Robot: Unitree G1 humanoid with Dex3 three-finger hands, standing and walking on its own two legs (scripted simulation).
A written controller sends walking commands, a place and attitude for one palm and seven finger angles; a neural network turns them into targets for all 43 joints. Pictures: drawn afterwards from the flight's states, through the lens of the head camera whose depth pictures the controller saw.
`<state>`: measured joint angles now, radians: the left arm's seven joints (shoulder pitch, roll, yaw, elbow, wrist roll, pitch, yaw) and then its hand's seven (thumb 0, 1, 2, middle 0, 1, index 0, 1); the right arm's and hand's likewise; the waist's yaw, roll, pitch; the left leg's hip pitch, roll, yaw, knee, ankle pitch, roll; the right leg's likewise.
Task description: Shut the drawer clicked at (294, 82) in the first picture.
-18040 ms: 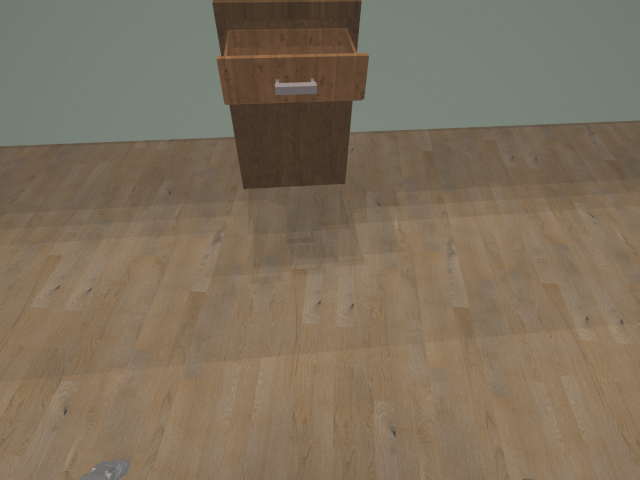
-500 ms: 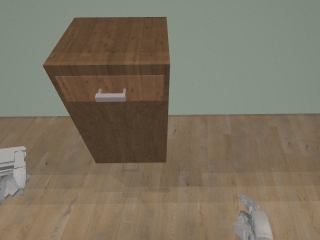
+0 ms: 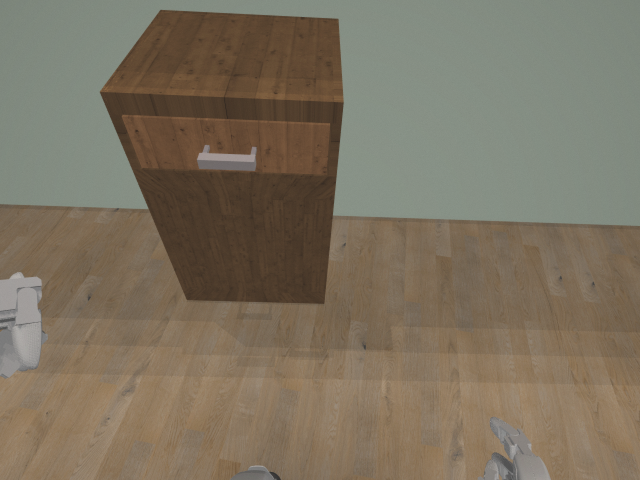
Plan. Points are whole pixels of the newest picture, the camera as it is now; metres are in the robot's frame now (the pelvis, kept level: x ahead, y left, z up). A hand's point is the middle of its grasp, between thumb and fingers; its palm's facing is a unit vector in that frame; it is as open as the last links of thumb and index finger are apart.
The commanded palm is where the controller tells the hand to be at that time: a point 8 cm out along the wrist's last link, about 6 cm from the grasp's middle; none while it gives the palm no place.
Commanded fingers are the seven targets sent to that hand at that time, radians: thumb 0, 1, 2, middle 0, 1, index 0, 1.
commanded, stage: step back with the hand held close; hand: left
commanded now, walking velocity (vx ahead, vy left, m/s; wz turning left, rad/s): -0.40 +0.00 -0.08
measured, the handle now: (228, 155) +0.78 +0.21 -0.08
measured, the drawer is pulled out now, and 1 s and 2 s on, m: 0.00 0.00 0.00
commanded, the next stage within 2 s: stop stepping back and stand still in 0.10 s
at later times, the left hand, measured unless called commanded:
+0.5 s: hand out of the picture +0.09 +0.25 +0.18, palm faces +0.33 -0.85 -0.41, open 3.3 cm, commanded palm +0.03 +0.29 +0.19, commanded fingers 0.00 0.90 0.90 -1.40 -1.60 -1.40 -1.60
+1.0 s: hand out of the picture +0.06 +0.21 +0.18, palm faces +0.23 -0.83 -0.50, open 3.3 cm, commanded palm +0.02 +0.27 +0.19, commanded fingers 0.00 0.90 0.90 -1.40 -1.60 -1.40 -1.60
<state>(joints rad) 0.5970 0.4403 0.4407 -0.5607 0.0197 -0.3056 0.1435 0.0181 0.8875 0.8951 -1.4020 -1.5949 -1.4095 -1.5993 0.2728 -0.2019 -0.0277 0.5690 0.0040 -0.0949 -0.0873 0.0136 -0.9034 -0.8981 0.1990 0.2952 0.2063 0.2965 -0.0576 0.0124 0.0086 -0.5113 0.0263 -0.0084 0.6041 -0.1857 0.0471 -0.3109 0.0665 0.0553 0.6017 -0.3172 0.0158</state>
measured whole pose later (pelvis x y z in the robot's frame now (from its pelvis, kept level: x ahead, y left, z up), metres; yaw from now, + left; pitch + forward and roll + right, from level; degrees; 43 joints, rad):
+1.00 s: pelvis -0.15 +0.01 +0.01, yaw -7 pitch -1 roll +0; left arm 0.67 0.39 0.35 -0.58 -0.01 -0.20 0.15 0.02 0.89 0.90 -1.40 -1.60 -1.41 -1.60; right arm 0.28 -0.19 0.01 0.65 -0.01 -0.09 -0.07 0.01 -0.90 -0.90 0.20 0.30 0.21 0.30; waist -0.03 0.03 -0.01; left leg -0.36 0.02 0.05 0.67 -0.32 0.01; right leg -0.26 0.02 -0.09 0.53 -0.25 -0.05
